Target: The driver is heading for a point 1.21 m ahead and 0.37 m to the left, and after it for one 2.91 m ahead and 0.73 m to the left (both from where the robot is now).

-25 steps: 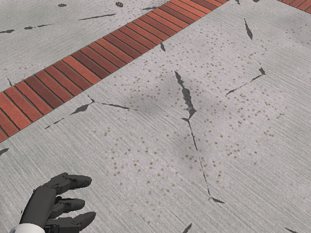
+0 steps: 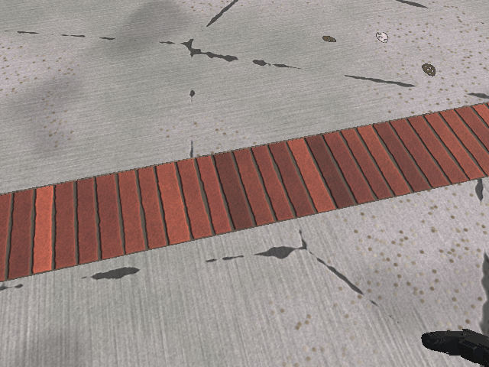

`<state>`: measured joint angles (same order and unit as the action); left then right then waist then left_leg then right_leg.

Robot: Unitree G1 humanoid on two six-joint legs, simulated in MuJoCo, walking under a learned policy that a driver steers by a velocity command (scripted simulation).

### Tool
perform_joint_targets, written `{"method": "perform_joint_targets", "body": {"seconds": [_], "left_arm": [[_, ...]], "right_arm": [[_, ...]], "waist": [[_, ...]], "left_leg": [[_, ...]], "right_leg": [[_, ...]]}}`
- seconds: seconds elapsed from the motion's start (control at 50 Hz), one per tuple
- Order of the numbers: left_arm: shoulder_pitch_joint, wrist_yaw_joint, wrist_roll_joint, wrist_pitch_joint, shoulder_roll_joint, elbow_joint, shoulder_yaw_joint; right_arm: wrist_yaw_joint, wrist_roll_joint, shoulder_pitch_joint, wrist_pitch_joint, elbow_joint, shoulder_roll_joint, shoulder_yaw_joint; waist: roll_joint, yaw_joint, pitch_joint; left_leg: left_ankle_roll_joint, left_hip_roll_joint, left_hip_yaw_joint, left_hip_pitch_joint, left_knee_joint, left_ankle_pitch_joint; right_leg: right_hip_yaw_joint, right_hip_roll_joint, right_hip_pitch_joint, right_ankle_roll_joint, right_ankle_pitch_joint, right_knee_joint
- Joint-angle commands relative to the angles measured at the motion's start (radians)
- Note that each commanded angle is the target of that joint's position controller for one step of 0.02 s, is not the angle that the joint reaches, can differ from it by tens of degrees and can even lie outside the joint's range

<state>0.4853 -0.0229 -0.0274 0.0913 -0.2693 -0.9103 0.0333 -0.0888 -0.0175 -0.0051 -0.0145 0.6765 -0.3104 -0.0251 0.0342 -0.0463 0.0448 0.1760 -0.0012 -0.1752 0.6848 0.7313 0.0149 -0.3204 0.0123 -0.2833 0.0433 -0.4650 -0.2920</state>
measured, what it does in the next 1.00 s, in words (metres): walks ahead, turning left: left foot, then right foot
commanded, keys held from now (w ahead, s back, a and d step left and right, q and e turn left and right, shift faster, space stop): w+q+shift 0.66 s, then w+shift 0.24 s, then w+e+shift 0.10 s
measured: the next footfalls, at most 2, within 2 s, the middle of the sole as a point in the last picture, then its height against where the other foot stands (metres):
left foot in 0.04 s outside the picture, level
right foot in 0.46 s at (287, 293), level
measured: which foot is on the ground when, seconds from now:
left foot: up 0.00-0.02, down 0.04-0.44, up 0.46-0.90, down 0.92-1.00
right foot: down 0.00-0.04, up 0.06-0.44, down 0.46-0.92, up 0.94-1.00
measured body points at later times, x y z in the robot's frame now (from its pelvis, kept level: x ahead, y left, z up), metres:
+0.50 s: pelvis +0.46 +0.01 +0.01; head +0.50 +0.02 +0.46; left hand +0.58 +0.33 -0.05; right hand +0.62 -0.27 -0.10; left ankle +0.22 +0.02 -0.64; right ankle +0.63 -0.07 -0.71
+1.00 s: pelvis +0.82 +0.27 +0.01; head +0.84 +0.29 +0.46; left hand +0.61 +0.42 -0.12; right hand +1.12 +0.23 -0.09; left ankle +0.82 +0.33 -0.70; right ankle +0.76 +0.01 -0.57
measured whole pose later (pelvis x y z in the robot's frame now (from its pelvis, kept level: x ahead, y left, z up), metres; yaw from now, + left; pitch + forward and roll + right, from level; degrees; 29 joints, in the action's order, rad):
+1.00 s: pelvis +0.82 +0.27 +0.01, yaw +47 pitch +1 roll +0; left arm 0.45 0.00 0.00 0.06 -0.23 -0.87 0.00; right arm -0.02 -0.05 -0.13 -0.04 0.72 -0.28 -0.01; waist 0.02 -0.07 0.05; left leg 0.14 -0.10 -0.10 0.42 0.66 0.26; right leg -0.01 -0.07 0.20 -0.05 -0.34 -1.30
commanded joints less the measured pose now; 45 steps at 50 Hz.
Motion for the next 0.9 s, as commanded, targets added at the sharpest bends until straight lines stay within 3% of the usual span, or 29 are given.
{"method": "perform_joint_targets", "body": {"seconds": [0.02, 0.04, 0.06, 0.08, 0.1, 0.12, 0.14, 0.16, 0.2, 0.26, 0.3, 0.34, 0.38, 0.4, 0.42, 0.44, 0.46, 0.48, 0.5, 0.52, 0.54, 0.6, 0.64, 0.7, 0.78, 0.84, 0.86, 0.88, 0.9], "left_arm": [[-0.208, -0.015, -0.016, -0.023, -0.26, 0.14, 0.059], [-0.242, 0.005, -0.011, -0.021, -0.195, 0.142, 0.052], [-0.109, 0.019, -0.013, 0.002, -0.077, 0.251, 0.012], [-0.204, 0.016, -0.01, 0.031, -0.125, 0.298, 0.004], [-0.266, 0.018, -0.01, 0.049, -0.148, 0.301, 0.003], [-0.283, 0.017, -0.014, 0.047, -0.141, 0.304, 0.0], [-0.279, 0.014, -0.032, 0.03, -0.127, 0.295, -0.007], [-0.257, 0.014, -0.045, 0.002, -0.123, 0.287, -0.011], [-0.28, 0.02, -0.05, -0.034, -0.1, 0.301, -0.018], [-0.471, 0.039, -0.026, -0.036, -0.056, 0.381, -0.039], [-0.531, 0.045, -0.007, -0.032, -0.048, 0.397, -0.045], [-0.562, 0.043, 0.003, -0.027, -0.07, 0.41, -0.04], [-0.545, 0.037, 0.003, -0.02, -0.101, 0.41, -0.03], [-0.482, 0.029, 0.004, -0.018, -0.132, 0.392, -0.017], [-0.355, 0.017, 0.007, -0.014, -0.182, 0.358, 0.006], [-0.146, 0.001, 0.006, -0.01, -0.22, 0.312, 0.027], [0.081, -0.023, -0.021, -0.005, -0.288, 0.278, 0.054], [-0.001, -0.016, -0.059, -0.008, -0.365, 0.288, 0.067], [-0.134, -0.009, -0.039, -0.018, -0.278, 0.309, 0.066], [-0.198, -0.005, -0.027, -0.022, -0.19, 0.314, 0.046], [-0.203, 0.001, -0.027, -0.025, -0.148, 0.29, 0.036], [-0.127, 0.01, -0.007, -0.003, -0.094, 0.195, 0.021], [-0.118, 0.025, 0.007, 0.016, -0.092, 0.171, 0.021], [-0.127, 0.031, -0.003, 0.037, -0.103, 0.147, 0.019], [-0.034, 0.032, -0.005, 0.041, -0.14, 0.09, 0.022], [0.024, 0.014, -0.004, 0.022, -0.215, 0.058, 0.029], [0.021, 0.004, -0.004, 0.007, -0.249, 0.052, 0.034], [-0.007, -0.004, -0.005, -0.007, -0.276, 0.055, 0.038], [-0.05, -0.006, 0.002, -0.018, -0.277, 0.069, 0.037]], "right_arm": [[0.035, 0.001, -0.581, 0.0, 0.119, -0.165, -0.071], [0.061, 0.032, -0.555, 0.014, 0.123, -0.216, -0.108], [0.061, -0.012, -0.422, 0.027, 0.077, -0.339, -0.12], [0.068, -0.005, -0.43, 0.032, 0.035, -0.332, -0.13], [0.081, -0.003, -0.416, 0.025, 0.054, -0.259, -0.117], [0.084, 0.001, -0.386, 0.013, 0.073, -0.207, -0.102], [0.088, 0.003, -0.359, -0.005, 0.071, -0.191, -0.095], [0.091, 0.006, -0.332, -0.021, 0.065, -0.166, -0.084], [0.084, 0.013, -0.326, -0.047, 0.06, -0.15, -0.075], [0.078, 0.013, -0.342, -0.059, 0.056, -0.159, -0.083], [0.07, 0.019, -0.374, -0.059, 0.06, -0.171, -0.092], [0.068, 0.022, -0.403, -0.059, 0.066, -0.184, -0.099], [0.077, 0.02, -0.394, -0.056, 0.061, -0.193, -0.105], [0.081, 0.016, -0.379, -0.056, 0.056, -0.211, -0.109], [0.079, 0.009, -0.36, -0.056, 0.053, -0.241, -0.114], [0.073, 0.006, -0.303, -0.062, 0.043, -0.252, -0.114], [0.074, 0.005, -0.281, -0.076, 0.014, -0.135, -0.081], [0.072, 0.055, -0.419, -0.072, -0.043, 0.01, -0.038], [0.083, 0.025, -0.355, -0.052, -0.024, -0.073, -0.033], [0.076, 0.001, -0.276, -0.04, -0.022, -0.124, -0.046], [0.062, -0.01, -0.24, -0.031, -0.021, -0.129, -0.048], [0.021, -0.022, -0.173, 0.006, -0.062, -0.056, -0.029], [0.011, -0.02, -0.132, 0.021, -0.099, -0.04, -0.017], [0.004, -0.018, -0.037, 0.019, -0.15, -0.039, -0.004], [-0.014, -0.02, 0.089, 0.0, -0.162, -0.023, 0.019], [0.0, -0.028, 0.079, -0.011, -0.136, -0.045, 0.016], [0.011, -0.033, -0.003, -0.015, -0.112, -0.069, 0.007], [0.023, -0.034, -0.167, -0.018, -0.061, -0.101, -0.01], [0.04, -0.036, -0.373, -0.023, 0.008, -0.137, -0.032]], "waist": [[-0.114, 0.355, -0.215], [0.08, 0.329, -0.167], [0.262, 0.102, -0.23], [0.097, 0.184, -0.349], [-0.043, 0.151, -0.16], [-0.117, 0.087, -0.063], [-0.128, 0.048, -0.013], [-0.142, 0.011, 0.008], [-0.124, -0.005, 0.025], [-0.072, 0.05, 0.065], [-0.027, 0.099, 0.039], [0.007, 0.13, 0.008], [0.019, 0.117, -0.015], [0.022, 0.086, -0.055], [0.01, 0.017, -0.141], [-0.009, -0.111, -0.237], [-0.124, -0.188, -0.371], [-0.456, -0.033, -0.463], [-0.327, -0.024, -0.332], [-0.19, -0.026, -0.209], [-0.09, -0.017, -0.139], [-0.121, 0.013, -0.029], [-0.123, 0.034, -0.009], [-0.109, 0.058, 0.045], [-0.051, 0.023, 0.125], [-0.118, 0.055, 0.059], [-0.153, 0.11, -0.007], [-0.185, 0.196, -0.101], [-0.175, 0.297, -0.186]], "left_leg": [[0.08, -0.109, 0.057, -0.745, -0.034, 0.164], [0.11, -0.05, 0.204, -0.877, -0.125, 0.228], [0.292, 0.184, 0.723, -1.091, -0.187, 0.092], [0.36, 0.262, 0.988, -1.132, -0.413, 0.4], [0.289, 0.259, 0.977, -0.945, -0.522, 0.492], [0.237, 0.221, 0.887, -0.772, -0.527, 0.418], [0.212, 0.171, 0.792, -0.631, -0.516, 0.299], [0.199, 0.127, 0.712, -0.508, -0.526, 0.247], [0.189, 0.058, 0.61, -0.353, -0.546, 0.182], [0.143, -0.019, 0.531, -0.257, -0.573, 0.097], [0.101, -0.032, 0.526, -0.318, -0.552, -0.018], [0.077, -0.002, 0.557, -0.422, -0.513, -0.134], [0.043, 0.018, 0.589, -0.506, -0.445, -0.207], [0.021, 0.02, 0.599, -0.544, -0.365, -0.328], [-0.002, 0.009, 0.588, -0.565, -0.206, -0.443], [-0.026, -0.03, 0.55, -0.479, 0.036, -0.433], [-0.033, -0.084, 0.473, -0.315, 0.381, -0.108], [-0.066, -0.178, 0.362, -0.01, 0.638, 0.533], [-0.05, -0.078, 0.316, 0.107, 0.703, 0.405], [-0.055, -0.025, 0.285, 0.109, 0.663, 0.313], [-0.064, 0.013, 0.272, 0.082, 0.619, 0.273], [-0.08, 0.081, 0.263, 0.079, 0.582, 0.251], [-0.086, 0.099, 0.248, 0.124, 0.575, 0.192], [-0.092, 0.085, 0.235, 0.109, 0.432, 0.05], [-0.041, 0.016, 0.089, -0.04, 0.081, -0.03], [0.006, -0.092, 0.003, -0.181, -0.021, 0.074], [0.022, -0.124, 0.008, -0.275, -0.04, 0.147], [0.046, -0.138, 0.041, -0.45, -0.062, 0.206], [0.075, -0.123, 0.095, -0.702, -0.184, 0.169]], "right_leg": [[0.08, -0.256, 0.377, -0.081, 1.44, -0.692], [0.088, -0.054, 0.625, -0.057, 0.54, -1.122], [0.217, 0.047, 1.054, 0.002, -0.039, -1.45], [0.403, 0.026, 1.172, -0.014, 0.017, -1.454], [0.423, -0.037, 1.195, -0.027, 0.075, -1.321], [0.422, -0.085, 1.124, -0.026, 0.114, -1.18], [0.418, -0.106, 1.05, -0.017, 0.102, -1.117], [0.415, -0.128, 0.972, 0.0, 0.1, -1.053], [0.383, -0.151, 0.89, 0.028, 0.092, -0.904], [0.334, -0.136, 0.816, 0.038, 0.348, -0.603], [0.319, -0.093, 0.763, 0.024, 0.511, -0.437], [0.327, -0.063, 0.732, 0.009, 0.561, -0.345], [0.351, -0.041, 0.663, -0.004, 0.524, -0.246], [0.355, -0.014, 0.581, -0.012, 0.46, -0.228], [0.351, 0.009, 0.443, -0.024, 0.351, -0.239], [0.349, -0.02, 0.214, -0.038, 0.286, -0.246], [0.553, -0.227, -0.031, -0.064, -0.067, -0.235], [1.151, -0.501, -0.18, -0.153, -0.375, 0.011], [1.224, -0.467, -0.037, -0.173, -0.516, 0.072], [1.013, -0.415, 0.095, -0.162, -0.391, 0.048], [0.843, -0.368, 0.197, -0.151, -0.184, 0.037], [0.552, -0.286, 0.334, -0.105, 0.11, 0.084], [0.445, -0.296, 0.353, -0.103, 0.262, 0.11], [0.279, -0.255, 0.426, -0.102, 0.437, 0.169], [0.128, -0.221, 0.414, -0.093, 0.691, 0.268], [0.088, -0.253, 0.233, -0.097, 1.38, 0.12], [0.087, -0.273, 0.19, -0.102, 1.548, -0.034], [0.094, -0.294, 0.208, -0.116, 1.606, -0.248], [0.084, -0.275, 0.319, -0.124, 1.49, -0.53]]}}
